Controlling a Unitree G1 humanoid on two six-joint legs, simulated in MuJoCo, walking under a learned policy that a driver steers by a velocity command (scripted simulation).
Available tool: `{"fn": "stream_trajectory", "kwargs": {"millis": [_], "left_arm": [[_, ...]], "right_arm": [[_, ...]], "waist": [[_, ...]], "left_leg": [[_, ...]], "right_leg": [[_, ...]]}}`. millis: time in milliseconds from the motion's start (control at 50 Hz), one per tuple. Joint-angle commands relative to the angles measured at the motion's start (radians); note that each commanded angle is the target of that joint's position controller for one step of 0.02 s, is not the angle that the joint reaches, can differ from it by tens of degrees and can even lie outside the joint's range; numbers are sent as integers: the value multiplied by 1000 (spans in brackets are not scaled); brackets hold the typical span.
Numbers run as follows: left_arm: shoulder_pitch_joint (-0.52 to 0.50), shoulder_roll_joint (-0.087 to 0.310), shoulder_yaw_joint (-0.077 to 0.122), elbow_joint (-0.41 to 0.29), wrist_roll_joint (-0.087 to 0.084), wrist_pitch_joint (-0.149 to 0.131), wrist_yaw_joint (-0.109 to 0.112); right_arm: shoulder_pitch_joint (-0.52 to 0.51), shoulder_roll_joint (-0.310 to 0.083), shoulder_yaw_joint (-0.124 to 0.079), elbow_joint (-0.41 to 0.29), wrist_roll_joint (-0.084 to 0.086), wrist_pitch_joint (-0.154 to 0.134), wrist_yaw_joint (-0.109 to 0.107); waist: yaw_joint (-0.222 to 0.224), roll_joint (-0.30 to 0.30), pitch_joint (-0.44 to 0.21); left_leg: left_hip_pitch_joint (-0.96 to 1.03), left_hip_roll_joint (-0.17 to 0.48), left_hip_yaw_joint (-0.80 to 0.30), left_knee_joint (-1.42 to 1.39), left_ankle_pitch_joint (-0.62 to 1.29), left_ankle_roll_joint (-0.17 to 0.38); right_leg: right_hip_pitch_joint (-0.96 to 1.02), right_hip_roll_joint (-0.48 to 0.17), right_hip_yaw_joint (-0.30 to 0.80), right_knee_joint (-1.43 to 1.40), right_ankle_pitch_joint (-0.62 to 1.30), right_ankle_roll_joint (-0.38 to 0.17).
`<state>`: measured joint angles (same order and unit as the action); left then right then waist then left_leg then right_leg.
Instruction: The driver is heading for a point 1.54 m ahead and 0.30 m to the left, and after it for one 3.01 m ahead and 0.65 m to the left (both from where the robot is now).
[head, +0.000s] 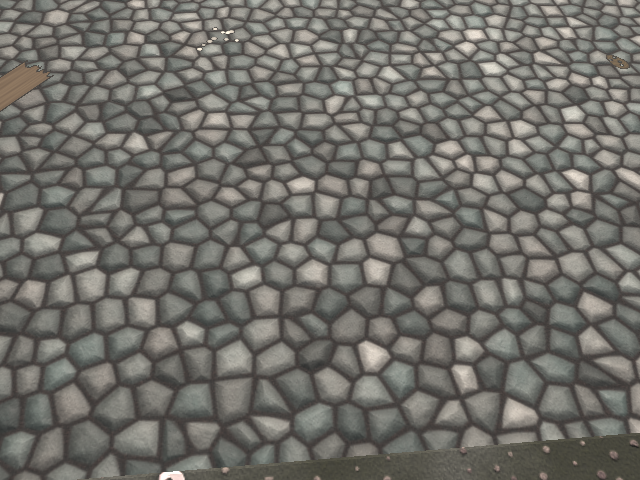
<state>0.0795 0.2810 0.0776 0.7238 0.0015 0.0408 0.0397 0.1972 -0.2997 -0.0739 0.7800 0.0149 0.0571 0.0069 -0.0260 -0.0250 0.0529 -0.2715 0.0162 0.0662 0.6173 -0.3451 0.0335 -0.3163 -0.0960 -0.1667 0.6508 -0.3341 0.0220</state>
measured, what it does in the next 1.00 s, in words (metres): steps on the spot, turning left: right foot, then left foot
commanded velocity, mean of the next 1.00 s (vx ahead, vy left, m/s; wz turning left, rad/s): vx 0.00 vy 0.00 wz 0.42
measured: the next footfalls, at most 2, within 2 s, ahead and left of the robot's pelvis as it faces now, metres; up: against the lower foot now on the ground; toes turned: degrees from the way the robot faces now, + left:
right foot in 0.52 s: +0.09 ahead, -0.11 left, +0.00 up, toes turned +25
left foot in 0.88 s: -0.03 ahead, +0.12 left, +0.00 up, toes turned +23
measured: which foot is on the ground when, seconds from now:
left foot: down 0.00-0.52, up 0.54-0.86, down 0.88-1.00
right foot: up 0.00-0.50, down 0.52-1.00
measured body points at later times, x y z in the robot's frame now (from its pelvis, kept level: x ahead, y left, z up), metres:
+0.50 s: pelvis +0.00 -0.01 +0.01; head +0.04 +0.01 +0.46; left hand +0.08 +0.31 -0.09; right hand +0.23 -0.24 -0.08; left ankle -0.02 +0.09 -0.73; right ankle +0.06 -0.14 -0.72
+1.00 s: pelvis -0.01 +0.01 +0.01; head +0.00 +0.03 +0.46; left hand -0.02 +0.30 -0.11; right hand +0.24 -0.16 -0.09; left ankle -0.07 +0.10 -0.73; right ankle +0.06 -0.13 -0.73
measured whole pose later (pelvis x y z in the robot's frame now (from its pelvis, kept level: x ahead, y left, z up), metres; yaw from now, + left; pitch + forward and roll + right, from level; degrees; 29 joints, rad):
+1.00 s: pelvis -0.01 +0.01 +0.01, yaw +26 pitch -1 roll +0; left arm 0.18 0.27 0.03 0.80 0.02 0.00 0.01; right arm 0.19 -0.24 -0.03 0.71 -0.02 0.04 -0.01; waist 0.03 -0.04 0.04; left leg -0.20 -0.03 -0.04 0.50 -0.29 0.02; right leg -0.21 -0.05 0.01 0.48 -0.26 0.05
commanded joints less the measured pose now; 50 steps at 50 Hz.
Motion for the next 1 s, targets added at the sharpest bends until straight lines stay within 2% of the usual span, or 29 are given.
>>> {"fn": "stream_trajectory", "kwargs": {"millis": [20, 40, 60, 80, 100, 140, 240, 340, 420, 460, 500, 520, 540, 560, 580, 600, 620, 640, 700, 760, 820, 840, 860, 880, 900, 920, 940, 960, 1000], "left_arm": [[-123, 72, 20, -112, 17, -19, 6], [-122, 103, 31, -100, -2, -19, 8], [-100, 111, 37, -84, -8, -18, 11], [-77, 116, 43, -61, -2, -16, 18], [-58, 127, 48, -52, 5, -15, 23], [-29, 109, 47, -40, 0, -20, 19], [-47, 91, 40, -43, -7, -31, 18], [-48, 98, 38, -43, -9, -48, 5], [-23, 110, 39, -42, -14, -70, -13], [6, 114, 40, -39, -17, -80, -23], [73, 117, 45, -19, -16, -89, -32], [98, 156, 56, -14, -7, -88, -30], [73, 213, 61, -35, 8, -78, -21], [70, 232, 62, -35, 42, -75, -27], [39, 181, 47, -56, 32, -78, -28], [4, 135, 33, -62, 20, -77, -25], [-13, 122, 27, -66, 8, -73, -23], [-13, 117, 22, -62, -3, -71, -20], [38, 123, 17, -45, 5, -60, -12], [35, 140, 19, -41, 3, -51, -13], [56, 168, 22, -26, -8, -40, -22], [49, 165, 17, -22, -16, -38, -24], [50, 153, 10, -14, -23, -37, -24], [98, 130, 0, 6, -22, -45, -27], [125, 90, -16, 4, 11, -58, -35], [135, 40, -29, -5, 21, -67, -34], [86, 88, -24, 2, 26, -64, -28], [61, 96, -21, 5, 24, -63, -29], [67, 113, -17, 24, 19, -54, -21]], "right_arm": [[109, -267, -60, -73, -50, -35, -5], [81, -246, -53, -82, -58, -57, 2], [29, -222, -50, -87, -37, -70, -3], [-13, -187, -41, -94, -13, -70, -12], [-37, -161, -30, -100, 2, -67, -21], [-17, -148, -24, -108, -3, -60, -31], [16, -172, -34, -118, -1, -46, -43], [-14, -192, -44, -142, -5, -34, -40], [-46, -194, -46, -161, -2, -24, -32], [-66, -191, -45, -172, 4, -18, -31], [-100, -179, -41, -186, 19, -10, -37], [-77, -149, -33, -191, 16, -10, -41], [1, -86, -17, -181, -4, -12, -37], [-4, -155, -41, -206, 7, -20, -38], [25, -222, -62, -181, -4, -24, -40], [24, -227, -70, -160, 0, -20, -39], [34, -193, -65, -138, 0, -10, -44], [28, -167, -57, -139, -2, -3, -44], [-21, -108, -34, -163, 8, -7, -40], [-49, -69, -11, -177, -4, -10, -35], [-39, -80, -8, -169, -1, -13, -28], [-9, -79, -9, -153, -1, -14, -25], [28, -75, -9, -133, -5, -16, -22], [30, -99, -10, -135, -13, -17, -23], [47, -162, -18, -146, -21, -16, -32], [-17, -160, -10, -141, -38, -18, -28], [-72, -86, 7, -164, -38, -29, -18], [-70, -61, 15, -150, -44, -39, -13], [-48, -90, 10, -134, -41, -54, -11]], "waist": [[-58, 300, -133], [-45, 183, -128], [-11, 140, -103], [7, 109, -93], [22, 119, -96], [26, 132, -127], [3, 144, -117], [-7, 175, -92], [-5, 186, -116], [8, 190, -132], [55, 179, -141], [48, 125, -160], [-12, -119, -179], [-13, -262, -126], [-15, -158, -115], [-20, -109, -95], [-22, -86, -86], [-8, -93, -72], [25, -126, -87], [43, -150, -119], [57, -171, -120], [37, -158, -116], [14, -143, -109], [18, -103, -111], [44, 52, -162], [95, 242, -151], [63, 179, -120], [56, 162, -104], [39, 156, -60]], "left_leg": [[209, 396, -596, -288, 756, 334], [205, 360, -531, -296, 669, 326], [207, 299, -453, -282, 591, 267], [207, 257, -407, -274, 547, 217], [198, 231, -381, -276, 550, 195], [206, 202, -361, -275, 586, 193], [243, 179, -398, -279, 462, 192], [145, 157, -473, -277, 310, 199], [131, 148, -551, -233, 399, 198], [142, 137, -590, -200, 470, 185], [105, 89, -584, -150, 433, 133], [26, 41, -543, -83, 277, 83], [-102, -91, -373, 141, -105, 21], [-270, -165, -259, 339, -352, -29], [-283, -96, -264, 501, -303, -64], [-283, -86, -256, 558, -234, -81], [-287, -85, -248, 586, -184, -100], [-305, -88, -246, 608, -145, -116], [-278, -80, -192, 480, -108, -136], [-160, -31, -141, 249, -126, -136], [-38, -29, -78, 43, -73, -123], [18, -34, -63, -73, 16, -108], [100, -43, -49, -226, 142, -83], [200, -14, -101, -306, 260, -52], [320, 132, -272, -281, 508, -8], [176, 221, -338, -246, 492, 100], [110, 186, -324, -263, 345, 125], [101, 138, -291, -263, 235, 88], [72, 99, -271, -272, 181, 47]], "right_leg": [[-331, 119, 149, 469, -390, 46], [-357, 95, 218, 553, -344, 36], [-374, 77, 236, 557, -246, 26], [-380, 65, 243, 531, -173, 28], [-359, 62, 248, 514, -115, 37], [-317, 85, 243, 520, -43, 52], [-311, 99, 257, 312, 5, 77], [-202, 116, 269, 141, -5, 81], [-113, 136, 272, 37, -34, 63], [-59, 144, 269, -56, -17, 48], [76, 139, 247, -278, 160, 23], [192, 42, 311, -323, 266, -13], [288, -169, 509, -332, 481, -100], [225, -300, 694, -343, 592, -269], [199, -303, 651, -341, 545, -305], [178, -231, 548, -327, 488, -266], [179, -171, 474, -321, 423, -230], [183, -155, 445, -317, 445, -232], [226, -119, 365, -315, 503, -247], [239, -126, 337, -297, 520, -249], [208, -137, 345, -280, 530, -251], [191, -130, 340, -261, 518, -238], [156, -117, 328, -242, 490, -211], [97, -96, 315, -229, 410, -150], [15, -29, 245, -121, 239, -66], [34, 38, 176, -158, -10, -4], [94, 33, 184, -169, 26, 27], [107, 37, 182, -190, 106, 32], [108, 38, 179, -190, 165, 38]]}}
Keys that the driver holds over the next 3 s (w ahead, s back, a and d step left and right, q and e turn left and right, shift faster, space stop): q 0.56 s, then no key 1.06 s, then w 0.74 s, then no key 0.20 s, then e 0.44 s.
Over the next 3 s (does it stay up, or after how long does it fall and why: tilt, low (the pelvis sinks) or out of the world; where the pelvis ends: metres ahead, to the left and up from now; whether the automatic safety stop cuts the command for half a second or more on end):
stays up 0.45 0.15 0.00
